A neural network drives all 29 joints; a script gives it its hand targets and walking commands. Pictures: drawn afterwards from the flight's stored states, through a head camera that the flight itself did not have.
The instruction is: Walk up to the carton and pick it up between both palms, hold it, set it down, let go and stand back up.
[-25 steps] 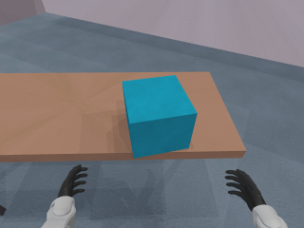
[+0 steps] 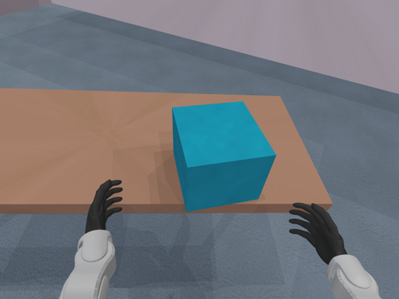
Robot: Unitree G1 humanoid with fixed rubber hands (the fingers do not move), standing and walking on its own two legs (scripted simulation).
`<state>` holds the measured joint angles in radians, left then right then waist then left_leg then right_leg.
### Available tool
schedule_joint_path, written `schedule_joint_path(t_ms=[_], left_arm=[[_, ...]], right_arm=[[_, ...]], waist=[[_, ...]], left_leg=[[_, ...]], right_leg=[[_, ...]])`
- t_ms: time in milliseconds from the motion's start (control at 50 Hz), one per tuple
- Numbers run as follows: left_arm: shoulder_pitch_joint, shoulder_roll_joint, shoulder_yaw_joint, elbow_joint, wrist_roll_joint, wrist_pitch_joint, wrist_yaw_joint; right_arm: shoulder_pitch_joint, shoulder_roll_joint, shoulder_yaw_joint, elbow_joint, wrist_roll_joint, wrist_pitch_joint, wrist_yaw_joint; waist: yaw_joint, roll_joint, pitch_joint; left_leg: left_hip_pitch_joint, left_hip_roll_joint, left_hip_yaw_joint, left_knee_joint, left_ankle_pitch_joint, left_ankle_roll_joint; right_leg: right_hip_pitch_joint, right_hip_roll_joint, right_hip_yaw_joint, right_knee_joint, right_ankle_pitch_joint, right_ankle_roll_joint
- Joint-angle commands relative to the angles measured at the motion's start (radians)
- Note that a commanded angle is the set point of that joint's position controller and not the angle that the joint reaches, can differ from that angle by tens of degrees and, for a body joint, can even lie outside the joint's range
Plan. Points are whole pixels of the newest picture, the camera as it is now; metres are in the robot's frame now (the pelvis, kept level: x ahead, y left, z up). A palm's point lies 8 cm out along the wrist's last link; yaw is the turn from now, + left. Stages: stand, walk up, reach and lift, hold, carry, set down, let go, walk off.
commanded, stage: reach and lift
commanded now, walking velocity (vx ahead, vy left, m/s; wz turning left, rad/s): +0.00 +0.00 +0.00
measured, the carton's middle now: (215, 154) +0.45 -0.04 +0.02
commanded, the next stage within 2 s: none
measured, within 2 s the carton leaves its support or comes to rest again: neither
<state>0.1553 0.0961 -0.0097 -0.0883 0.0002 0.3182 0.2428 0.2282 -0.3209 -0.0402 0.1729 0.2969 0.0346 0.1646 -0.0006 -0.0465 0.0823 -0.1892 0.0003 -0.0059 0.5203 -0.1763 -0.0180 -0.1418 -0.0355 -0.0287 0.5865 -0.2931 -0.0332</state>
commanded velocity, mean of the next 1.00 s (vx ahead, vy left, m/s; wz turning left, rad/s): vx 0.00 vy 0.00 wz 0.00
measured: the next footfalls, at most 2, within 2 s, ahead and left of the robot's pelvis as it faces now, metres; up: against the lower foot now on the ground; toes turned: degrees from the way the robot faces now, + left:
none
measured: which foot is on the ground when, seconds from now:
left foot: down 0.00-1.00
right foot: down 0.00-1.00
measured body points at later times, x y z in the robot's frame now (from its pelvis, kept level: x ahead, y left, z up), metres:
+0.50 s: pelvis +0.04 -0.04 +0.01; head +0.05 -0.04 +0.46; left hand +0.30 +0.14 +0.06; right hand +0.31 -0.27 +0.07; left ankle +0.08 +0.12 -0.73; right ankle +0.03 -0.13 -0.73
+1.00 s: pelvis +0.03 -0.03 +0.01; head +0.03 -0.03 +0.46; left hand +0.35 +0.15 +0.10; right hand +0.38 -0.24 +0.10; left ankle +0.08 +0.13 -0.73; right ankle +0.03 -0.13 -0.73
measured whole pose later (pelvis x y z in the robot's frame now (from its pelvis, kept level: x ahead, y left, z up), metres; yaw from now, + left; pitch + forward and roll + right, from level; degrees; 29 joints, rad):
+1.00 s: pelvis +0.03 -0.03 +0.01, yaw +0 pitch -4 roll +2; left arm -0.18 0.08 0.03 -0.08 -0.03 0.59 0.21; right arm -0.32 -0.32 0.00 0.33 0.35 0.24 -0.03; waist 0.00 -0.04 0.06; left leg -0.18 0.01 -0.01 0.37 -0.13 -0.04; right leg -0.18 -0.02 -0.03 0.53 -0.29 -0.03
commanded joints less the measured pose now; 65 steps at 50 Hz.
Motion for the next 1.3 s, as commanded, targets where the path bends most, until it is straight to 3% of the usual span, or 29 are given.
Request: schedule_joint_path(t_ms=[0,60,140,200,280,380,440,540,600,720,820,920,1060,1280], left_arm=[[-0.189,-0.111,-0.160,-0.264,-0.080,-0.078,0.043],[-0.197,-0.081,-0.128,-0.260,-0.093,-0.096,0.041],[-0.274,-0.041,-0.068,-0.218,-0.090,-0.077,0.037],[-0.281,-0.007,-0.024,-0.248,-0.104,-0.065,0.028],[-0.277,0.031,0.026,-0.302,-0.118,-0.049,0.008],[-0.212,0.059,0.087,-0.411,-0.125,-0.025,-0.023],[-0.214,0.075,0.134,-0.415,-0.119,-0.002,-0.045],[-0.303,0.094,0.176,-0.376,-0.119,0.042,-0.061],[-0.374,0.111,0.173,-0.389,-0.132,0.061,-0.052],[-0.505,0.102,0.163,-0.301,-0.143,0.125,-0.041],[-0.649,0.102,0.148,-0.178,-0.165,0.183,-0.032],[-0.768,0.106,0.158,-0.087,-0.170,0.228,-0.013],[-0.921,0.124,0.181,-0.021,-0.167,0.249,0.009],[-1.038,0.172,0.214,0.028,-0.159,0.249,0.004]], right_arm=[[-0.300,-0.288,-0.140,-0.143,0.045,-0.089,0.050],[-0.308,-0.251,-0.114,-0.162,0.026,-0.102,0.037],[-0.375,-0.218,-0.081,-0.154,0.009,-0.081,-0.001],[-0.384,-0.191,-0.046,-0.189,0.008,-0.068,-0.036],[-0.396,-0.159,0.006,-0.252,0.015,-0.055,-0.090],[-0.384,-0.154,0.074,-0.322,0.043,-0.035,-0.151],[-0.419,-0.145,0.110,-0.344,0.059,-0.020,-0.182],[-0.526,-0.143,0.120,-0.339,0.064,0.016,-0.218],[-0.591,-0.157,0.096,-0.315,0.060,0.043,-0.222],[-0.723,-0.167,0.074,-0.158,0.064,0.106,-0.202],[-0.889,-0.163,0.072,-0.090,0.082,0.143,-0.185],[-1.030,-0.178,0.065,-0.032,0.086,0.170,-0.173],[-1.171,-0.205,0.065,0.050,0.096,0.196,-0.174],[-1.317,-0.245,0.097,0.153,0.125,0.201,-0.197]], waist=[[-0.023,0.102,-0.186],[0.006,0.010,-0.210],[0.027,-0.017,-0.201],[0.046,-0.043,-0.221],[0.062,-0.059,-0.264],[0.090,-0.049,-0.334],[0.110,-0.047,-0.347],[0.123,-0.040,-0.315],[0.114,-0.018,-0.320],[0.100,0.017,-0.286],[0.101,-0.018,-0.293],[0.122,-0.027,-0.312],[0.147,-0.037,-0.368],[0.173,-0.021,-0.508]], left_leg=[[0.029,0.110,-0.139,-0.369,-0.537,0.028],[0.141,0.059,-0.066,-0.290,-0.330,0.005],[0.155,0.037,-0.002,-0.253,-0.226,0.018],[0.168,0.018,0.035,-0.227,-0.094,0.025],[0.177,-0.002,0.057,-0.204,0.065,0.033],[0.224,-0.013,0.063,-0.165,0.340,0.016],[0.218,-0.019,0.063,-0.158,0.418,0.011],[0.198,-0.016,0.061,-0.168,0.405,0.010],[0.202,-0.010,0.056,-0.164,0.381,0.008],[0.194,0.001,0.044,-0.178,0.265,0.012],[0.129,0.000,0.045,-0.194,0.140,0.031],[0.083,0.003,0.051,-0.199,0.068,0.040],[0.055,0.005,0.063,-0.190,0.091,0.040],[0.070,0.004,0.076,-0.152,0.259,0.017]], right_leg=[[-0.088,0.133,-0.004,-0.186,0.043,0.012],[-0.189,0.081,0.037,-0.266,-0.001,-0.010],[-0.205,0.061,0.067,-0.307,-0.050,-0.015],[-0.173,0.057,0.087,-0.312,0.012,-0.007],[-0.091,0.051,0.107,-0.300,0.162,0.017],[0.026,0.052,0.111,-0.259,0.535,0.036],[0.092,0.042,0.121,-0.246,0.684,0.048],[0.084,0.037,0.116,-0.248,0.661,0.058],[0.041,0.050,0.107,-0.253,0.552,0.050],[-0.053,0.065,0.097,-0.278,0.343,0.037],[-0.085,0.063,0.093,-0.290,0.199,0.036],[-0.087,0.067,0.089,-0.287,0.113,0.031],[-0.059,0.072,0.094,-0.267,0.154,0.038],[0.025,0.084,0.095,-0.226,0.391,0.054]])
